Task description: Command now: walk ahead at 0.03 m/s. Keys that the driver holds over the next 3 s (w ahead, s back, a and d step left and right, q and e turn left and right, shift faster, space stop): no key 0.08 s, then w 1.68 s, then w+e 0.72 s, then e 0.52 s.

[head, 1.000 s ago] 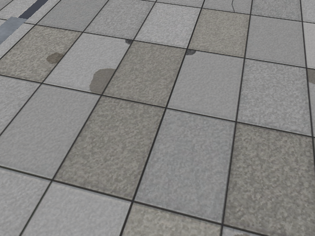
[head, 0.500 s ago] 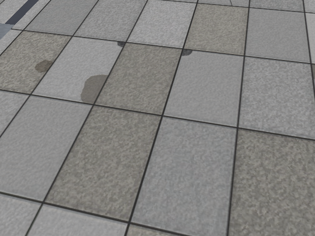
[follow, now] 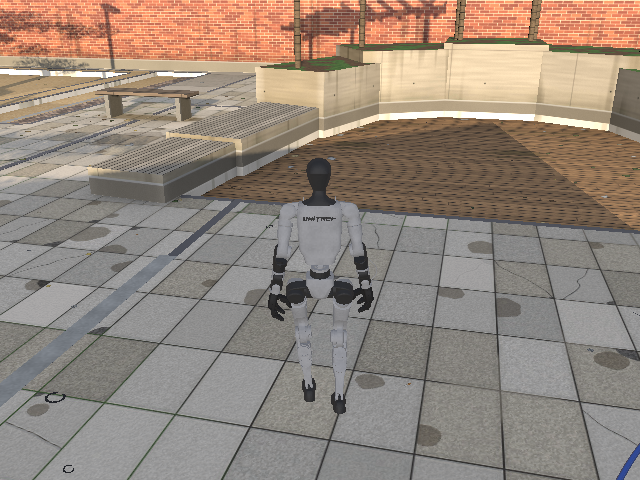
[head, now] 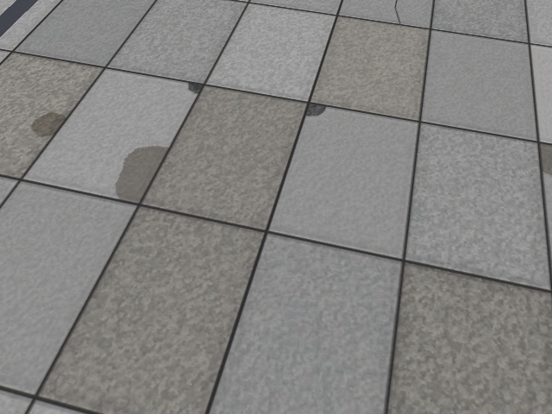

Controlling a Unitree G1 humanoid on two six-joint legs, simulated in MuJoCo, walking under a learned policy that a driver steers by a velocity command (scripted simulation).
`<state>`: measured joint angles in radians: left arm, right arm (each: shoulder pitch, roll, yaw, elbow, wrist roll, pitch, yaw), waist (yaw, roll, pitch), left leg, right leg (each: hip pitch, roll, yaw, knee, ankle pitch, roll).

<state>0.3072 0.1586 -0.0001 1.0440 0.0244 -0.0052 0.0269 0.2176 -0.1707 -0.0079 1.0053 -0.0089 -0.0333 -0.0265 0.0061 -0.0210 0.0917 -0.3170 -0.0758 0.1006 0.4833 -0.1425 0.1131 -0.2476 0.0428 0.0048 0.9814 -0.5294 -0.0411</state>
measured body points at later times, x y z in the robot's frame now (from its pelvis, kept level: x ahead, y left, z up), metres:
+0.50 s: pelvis +0.08 -0.01 +0.02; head +0.08 -0.02 +0.47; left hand -0.06 +0.20 -0.12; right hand +0.20 -0.26 -0.12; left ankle +0.14 +0.12 -0.68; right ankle +0.00 -0.11 -0.73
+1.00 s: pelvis +0.31 +0.06 +0.01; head +0.33 +0.07 +0.46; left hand +0.43 +0.29 -0.13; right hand +0.24 -0.17 -0.13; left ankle +0.23 +0.11 -0.73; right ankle +0.45 -0.08 -0.67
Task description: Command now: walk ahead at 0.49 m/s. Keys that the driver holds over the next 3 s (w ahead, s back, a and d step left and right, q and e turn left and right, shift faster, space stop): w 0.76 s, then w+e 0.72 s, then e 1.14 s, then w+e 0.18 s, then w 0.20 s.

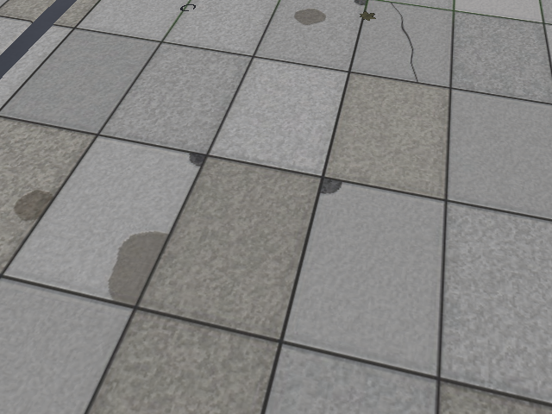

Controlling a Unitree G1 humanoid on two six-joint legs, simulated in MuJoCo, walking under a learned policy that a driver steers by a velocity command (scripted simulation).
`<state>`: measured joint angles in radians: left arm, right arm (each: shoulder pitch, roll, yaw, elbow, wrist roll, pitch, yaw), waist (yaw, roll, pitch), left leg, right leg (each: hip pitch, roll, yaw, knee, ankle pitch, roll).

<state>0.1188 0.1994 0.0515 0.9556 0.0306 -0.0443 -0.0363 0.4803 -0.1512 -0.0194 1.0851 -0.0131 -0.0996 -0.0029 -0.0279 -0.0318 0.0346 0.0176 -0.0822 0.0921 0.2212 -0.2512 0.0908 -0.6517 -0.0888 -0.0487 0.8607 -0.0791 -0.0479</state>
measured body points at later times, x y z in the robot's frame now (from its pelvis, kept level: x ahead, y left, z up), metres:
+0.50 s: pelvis +0.27 -0.03 +0.00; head +0.29 -0.04 +0.45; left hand +0.21 +0.20 -0.14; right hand +0.39 -0.27 -0.14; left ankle +0.38 +0.13 -0.68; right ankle +0.25 -0.09 -0.74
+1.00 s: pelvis +0.55 +0.03 +0.00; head +0.57 +0.05 +0.45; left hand +0.61 +0.28 -0.15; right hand +0.54 -0.22 -0.14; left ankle +0.55 +0.09 -0.74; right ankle +0.57 -0.12 -0.66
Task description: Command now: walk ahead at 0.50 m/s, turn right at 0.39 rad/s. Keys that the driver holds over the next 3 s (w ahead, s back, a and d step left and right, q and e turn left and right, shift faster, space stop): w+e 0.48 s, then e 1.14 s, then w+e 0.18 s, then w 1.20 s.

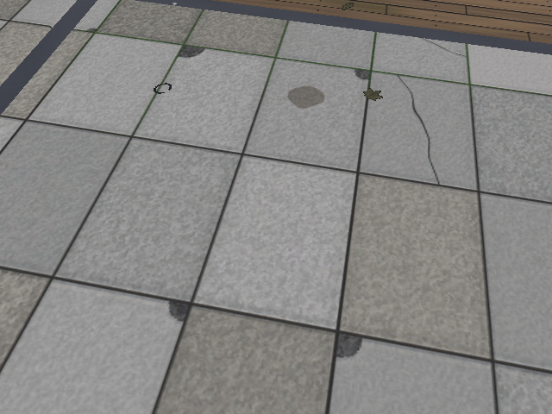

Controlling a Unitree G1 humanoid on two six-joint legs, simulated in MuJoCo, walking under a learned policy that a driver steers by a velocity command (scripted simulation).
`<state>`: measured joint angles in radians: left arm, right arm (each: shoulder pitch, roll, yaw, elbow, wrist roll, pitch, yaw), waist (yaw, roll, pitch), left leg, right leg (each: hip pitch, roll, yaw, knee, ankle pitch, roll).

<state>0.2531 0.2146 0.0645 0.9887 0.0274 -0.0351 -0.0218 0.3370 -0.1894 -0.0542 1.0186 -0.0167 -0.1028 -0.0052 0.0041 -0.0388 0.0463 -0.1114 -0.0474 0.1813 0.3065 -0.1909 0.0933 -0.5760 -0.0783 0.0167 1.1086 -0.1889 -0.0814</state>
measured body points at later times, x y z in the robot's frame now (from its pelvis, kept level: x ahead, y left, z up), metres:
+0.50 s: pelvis +0.26 -0.06 -0.01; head +0.29 -0.07 +0.44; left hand +0.38 +0.19 -0.14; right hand +0.29 -0.33 -0.14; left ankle +0.28 +0.11 -0.66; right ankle +0.26 -0.09 -0.75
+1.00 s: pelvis +0.44 -0.07 -0.01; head +0.48 -0.08 +0.44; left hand +0.68 +0.12 -0.14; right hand +0.42 -0.37 -0.11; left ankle +0.57 -0.05 -0.75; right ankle +0.33 -0.13 -0.65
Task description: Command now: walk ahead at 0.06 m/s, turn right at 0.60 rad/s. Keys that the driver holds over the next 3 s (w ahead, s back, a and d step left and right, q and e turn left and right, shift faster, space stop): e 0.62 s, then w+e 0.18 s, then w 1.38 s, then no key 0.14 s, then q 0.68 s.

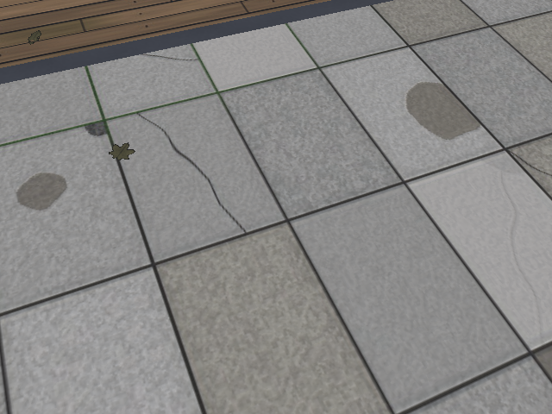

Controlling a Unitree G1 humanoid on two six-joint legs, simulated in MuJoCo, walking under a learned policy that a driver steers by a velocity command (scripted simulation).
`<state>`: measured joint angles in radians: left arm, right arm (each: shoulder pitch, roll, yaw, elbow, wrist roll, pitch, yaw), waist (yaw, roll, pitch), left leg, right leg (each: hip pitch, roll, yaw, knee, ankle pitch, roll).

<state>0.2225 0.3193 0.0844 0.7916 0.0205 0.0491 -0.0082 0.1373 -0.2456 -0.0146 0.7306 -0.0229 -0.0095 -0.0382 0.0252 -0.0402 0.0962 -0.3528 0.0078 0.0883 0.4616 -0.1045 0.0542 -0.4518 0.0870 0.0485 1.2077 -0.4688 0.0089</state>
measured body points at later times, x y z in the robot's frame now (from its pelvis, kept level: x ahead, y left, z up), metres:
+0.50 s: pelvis -0.01 -0.03 +0.01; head +0.01 -0.07 +0.46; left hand +0.18 +0.21 -0.08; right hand +0.02 -0.33 -0.12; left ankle +0.04 +0.11 -0.66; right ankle -0.02 -0.11 -0.73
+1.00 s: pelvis +0.06 -0.04 +0.01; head +0.08 -0.02 +0.46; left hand +0.31 +0.13 -0.11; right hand -0.06 -0.29 -0.09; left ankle +0.05 +0.09 -0.73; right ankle +0.02 -0.19 -0.66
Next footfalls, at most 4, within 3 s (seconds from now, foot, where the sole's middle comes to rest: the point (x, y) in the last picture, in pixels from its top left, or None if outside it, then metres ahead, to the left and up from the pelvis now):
0.28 right None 0.02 -0.12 -0.77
0.76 left None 0.08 0.07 -0.77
1.20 right None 0.17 -0.26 -0.77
1.74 left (404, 373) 0.54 -0.30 -0.77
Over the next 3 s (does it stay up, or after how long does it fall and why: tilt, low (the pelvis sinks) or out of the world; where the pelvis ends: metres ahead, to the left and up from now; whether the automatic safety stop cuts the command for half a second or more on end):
stays up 0.69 -0.49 0.01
